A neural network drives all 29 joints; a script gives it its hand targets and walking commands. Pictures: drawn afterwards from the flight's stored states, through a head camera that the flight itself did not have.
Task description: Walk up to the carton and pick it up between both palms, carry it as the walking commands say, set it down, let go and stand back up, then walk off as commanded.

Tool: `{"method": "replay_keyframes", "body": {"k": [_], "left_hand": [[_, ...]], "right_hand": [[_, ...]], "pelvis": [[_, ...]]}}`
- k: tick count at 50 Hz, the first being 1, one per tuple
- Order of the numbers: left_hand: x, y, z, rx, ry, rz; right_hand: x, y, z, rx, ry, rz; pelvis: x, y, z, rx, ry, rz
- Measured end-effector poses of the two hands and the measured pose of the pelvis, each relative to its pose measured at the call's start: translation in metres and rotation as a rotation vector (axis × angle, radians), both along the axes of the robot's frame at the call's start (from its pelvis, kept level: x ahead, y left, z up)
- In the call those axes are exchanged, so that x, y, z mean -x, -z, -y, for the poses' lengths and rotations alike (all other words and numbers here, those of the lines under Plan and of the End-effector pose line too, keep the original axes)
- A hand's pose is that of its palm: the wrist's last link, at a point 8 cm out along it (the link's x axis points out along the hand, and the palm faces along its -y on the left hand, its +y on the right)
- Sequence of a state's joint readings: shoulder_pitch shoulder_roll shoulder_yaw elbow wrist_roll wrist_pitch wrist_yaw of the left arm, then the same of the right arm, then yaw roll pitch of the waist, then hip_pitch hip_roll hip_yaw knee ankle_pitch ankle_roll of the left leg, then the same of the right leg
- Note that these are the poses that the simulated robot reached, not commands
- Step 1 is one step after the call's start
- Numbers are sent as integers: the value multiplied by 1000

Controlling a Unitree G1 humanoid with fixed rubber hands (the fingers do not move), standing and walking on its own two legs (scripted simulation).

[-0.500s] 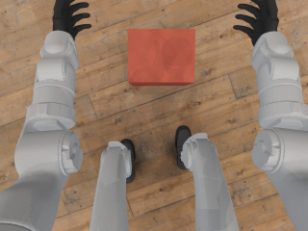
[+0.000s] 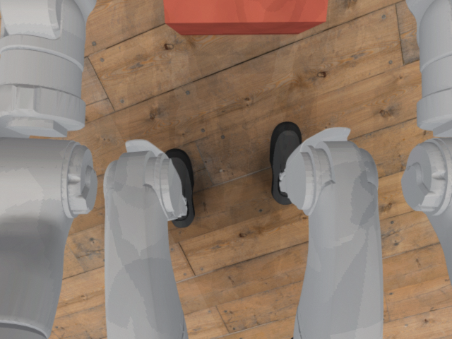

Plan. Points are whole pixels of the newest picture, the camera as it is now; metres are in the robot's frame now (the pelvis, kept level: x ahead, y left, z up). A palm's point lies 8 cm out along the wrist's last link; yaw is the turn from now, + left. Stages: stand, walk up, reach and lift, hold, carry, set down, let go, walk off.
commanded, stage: reach and lift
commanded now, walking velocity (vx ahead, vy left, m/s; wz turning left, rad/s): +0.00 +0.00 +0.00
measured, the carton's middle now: out of the picture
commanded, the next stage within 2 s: none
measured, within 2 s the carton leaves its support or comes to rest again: neither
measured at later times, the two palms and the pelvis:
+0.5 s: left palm out of the picture +0.56 +0.16 -0.28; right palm out of the picture +0.54 -0.24 -0.27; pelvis +0.00 -0.01 -0.08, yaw +1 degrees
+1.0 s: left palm out of the picture +0.56 +0.15 -0.29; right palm out of the picture +0.55 -0.24 -0.28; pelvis +0.01 +0.00 -0.09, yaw +0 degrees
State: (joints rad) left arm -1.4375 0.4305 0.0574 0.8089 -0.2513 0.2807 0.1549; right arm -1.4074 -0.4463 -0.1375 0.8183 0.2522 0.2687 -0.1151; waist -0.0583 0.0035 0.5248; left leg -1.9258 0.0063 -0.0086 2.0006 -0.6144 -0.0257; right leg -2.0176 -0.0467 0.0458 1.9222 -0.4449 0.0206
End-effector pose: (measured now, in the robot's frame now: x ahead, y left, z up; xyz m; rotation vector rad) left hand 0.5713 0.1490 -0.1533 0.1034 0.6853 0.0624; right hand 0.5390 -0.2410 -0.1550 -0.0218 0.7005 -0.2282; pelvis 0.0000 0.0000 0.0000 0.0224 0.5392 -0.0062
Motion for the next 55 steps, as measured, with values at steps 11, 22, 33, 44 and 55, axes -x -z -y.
{"method": "replay_keyframes", "body": {"k": [11,22,33,44,55], "left_hand": [[4,50,-3,-5,-15,-31],[8,109,-9,4,-19,-65],[12,147,-8,27,13,-86],[7,144,-5,37,20,-65],[8,139,7,47,29,-63]], "right_hand": [[-2,47,0,-4,21,-24],[1,106,-3,-7,23,-63],[-9,126,2,9,36,-88],[-13,124,1,10,31,-74],[-12,123,-10,-4,19,-74]], "pelvis": [[5,39,5,-6,-1,-1],[2,74,5,-5,-7,-38],[-9,88,4,21,-10,-62],[-11,88,1,26,-19,-64],[-6,87,2,24,-17,-59]]}}
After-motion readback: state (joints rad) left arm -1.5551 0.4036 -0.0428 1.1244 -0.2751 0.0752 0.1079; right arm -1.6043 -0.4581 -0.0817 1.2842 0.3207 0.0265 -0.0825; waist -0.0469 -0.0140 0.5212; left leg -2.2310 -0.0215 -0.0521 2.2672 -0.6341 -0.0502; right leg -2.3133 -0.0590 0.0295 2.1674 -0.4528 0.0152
